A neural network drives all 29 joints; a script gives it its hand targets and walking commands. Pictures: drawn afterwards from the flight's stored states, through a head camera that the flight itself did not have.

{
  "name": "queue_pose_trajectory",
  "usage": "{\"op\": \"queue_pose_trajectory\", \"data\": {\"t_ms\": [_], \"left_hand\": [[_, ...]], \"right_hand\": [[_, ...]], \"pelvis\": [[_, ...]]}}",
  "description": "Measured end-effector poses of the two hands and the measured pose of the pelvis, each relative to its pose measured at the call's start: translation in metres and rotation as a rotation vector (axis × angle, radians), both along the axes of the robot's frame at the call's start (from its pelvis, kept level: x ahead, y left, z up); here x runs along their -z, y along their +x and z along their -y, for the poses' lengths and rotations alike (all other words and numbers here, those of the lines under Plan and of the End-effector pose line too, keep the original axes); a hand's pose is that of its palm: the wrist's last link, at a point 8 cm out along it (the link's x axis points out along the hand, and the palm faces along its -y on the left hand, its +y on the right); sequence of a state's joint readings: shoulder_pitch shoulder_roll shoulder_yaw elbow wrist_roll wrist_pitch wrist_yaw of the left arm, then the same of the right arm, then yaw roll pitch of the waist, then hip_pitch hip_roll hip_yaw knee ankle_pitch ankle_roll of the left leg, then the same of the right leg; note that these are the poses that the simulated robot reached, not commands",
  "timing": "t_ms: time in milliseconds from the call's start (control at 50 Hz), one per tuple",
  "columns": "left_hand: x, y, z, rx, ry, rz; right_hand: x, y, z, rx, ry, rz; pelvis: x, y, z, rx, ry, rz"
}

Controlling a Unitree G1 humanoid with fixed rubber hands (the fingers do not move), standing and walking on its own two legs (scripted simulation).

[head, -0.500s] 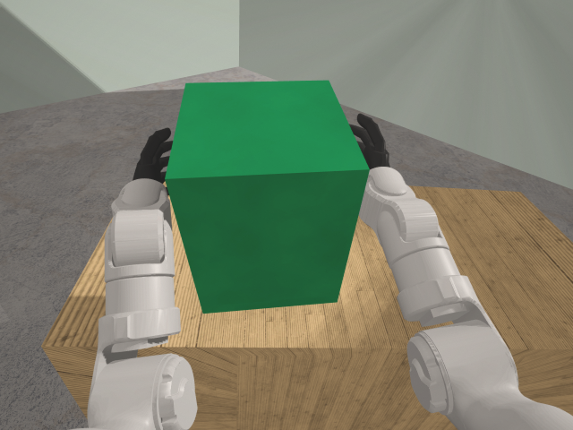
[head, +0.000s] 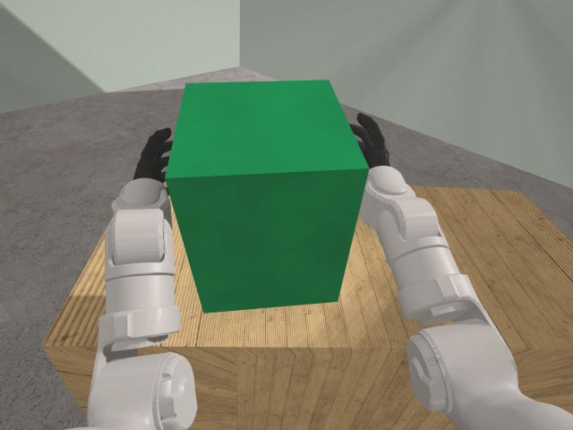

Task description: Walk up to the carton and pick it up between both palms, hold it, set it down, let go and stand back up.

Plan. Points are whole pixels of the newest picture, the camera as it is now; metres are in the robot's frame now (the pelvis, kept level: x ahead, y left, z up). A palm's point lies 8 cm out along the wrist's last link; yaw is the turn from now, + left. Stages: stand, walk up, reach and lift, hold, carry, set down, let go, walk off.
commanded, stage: hold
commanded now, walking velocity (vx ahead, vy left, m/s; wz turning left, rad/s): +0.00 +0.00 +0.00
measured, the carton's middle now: (265, 197) +0.39 +0.01 +0.19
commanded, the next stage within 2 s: set down in 0.18 s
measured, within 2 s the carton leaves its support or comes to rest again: neither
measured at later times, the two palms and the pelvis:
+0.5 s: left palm (139, 174) +0.37 +0.17 +0.23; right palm (363, 154) +0.38 -0.12 +0.27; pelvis +0.01 +0.00 +0.00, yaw +0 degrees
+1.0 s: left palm (155, 209) +0.38 +0.16 +0.17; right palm (355, 189) +0.40 -0.13 +0.20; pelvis +0.01 +0.00 +0.00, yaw +0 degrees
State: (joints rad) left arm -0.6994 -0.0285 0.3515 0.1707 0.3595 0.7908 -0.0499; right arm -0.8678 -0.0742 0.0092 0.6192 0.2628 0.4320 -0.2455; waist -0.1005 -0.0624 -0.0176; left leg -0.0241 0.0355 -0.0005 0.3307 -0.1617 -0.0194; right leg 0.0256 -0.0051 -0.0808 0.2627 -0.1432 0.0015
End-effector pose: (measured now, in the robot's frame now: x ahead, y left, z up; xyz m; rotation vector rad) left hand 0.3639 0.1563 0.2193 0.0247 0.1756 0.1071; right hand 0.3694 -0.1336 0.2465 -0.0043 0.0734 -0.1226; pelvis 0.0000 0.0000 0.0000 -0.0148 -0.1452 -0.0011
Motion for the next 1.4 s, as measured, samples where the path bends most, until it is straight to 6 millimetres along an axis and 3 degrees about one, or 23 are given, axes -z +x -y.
{"op": "queue_pose_trajectory", "data": {"t_ms": [220, 400, 480, 560, 760, 820, 1040, 1240, 1400], "left_hand": [[0.0, 0.0, 0.0, 0.0, -0.002, 0.001], [-0.015, 0.0, -0.006, -0.029, -0.003, 0.083], [-0.017, 0.004, -0.012, -0.035, 0.008, 0.104], [-0.003, 0.008, -0.018, -0.037, 0.022, 0.092], [0.061, 0.011, -0.017, -0.04, 0.033, 0.015], [0.066, 0.012, -0.012, -0.039, 0.033, 0.029], [0.05, 0.016, -0.007, -0.045, 0.049, 0.016], [0.076, 0.014, -0.018, -0.072, 0.024, -0.027], [0.092, 0.022, -0.013, -0.066, 0.009, -0.05]], "right_hand": [[-0.001, 0.0, 0.0, -0.001, -0.001, 0.002], [-0.021, 0.005, -0.007, -0.024, 0.004, 0.099], [-0.021, 0.011, -0.012, -0.037, -0.002, 0.147], [-0.005, 0.017, -0.018, -0.048, -0.011, 0.158], [0.057, 0.024, -0.019, -0.059, -0.043, 0.123], [0.059, 0.024, -0.014, -0.056, -0.049, 0.141], [0.049, 0.03, -0.008, -0.06, -0.056, 0.136], [0.069, 0.037, -0.021, -0.091, -0.05, 0.098], [0.079, 0.044, -0.016, -0.087, -0.06, 0.074]], "pelvis": [[0.0, 0.001, 0.0, 0.001, 0.0, 0.001], [0.0, 0.002, 0.0, 0.001, 0.003, 0.019], [0.0, 0.004, 0.001, 0.0, 0.008, 0.032], [-0.001, 0.007, 0.002, -0.008, 0.009, 0.044], [0.0, 0.012, 0.004, -0.03, -0.001, 0.027], [0.0, 0.013, 0.004, -0.029, -0.004, 0.01], [-0.001, 0.012, 0.002, -0.005, 0.004, 0.016], [-0.002, 0.01, 0.005, -0.009, 0.005, -0.015], [-0.002, 0.013, 0.006, -0.003, 0.006, -0.042]]}}
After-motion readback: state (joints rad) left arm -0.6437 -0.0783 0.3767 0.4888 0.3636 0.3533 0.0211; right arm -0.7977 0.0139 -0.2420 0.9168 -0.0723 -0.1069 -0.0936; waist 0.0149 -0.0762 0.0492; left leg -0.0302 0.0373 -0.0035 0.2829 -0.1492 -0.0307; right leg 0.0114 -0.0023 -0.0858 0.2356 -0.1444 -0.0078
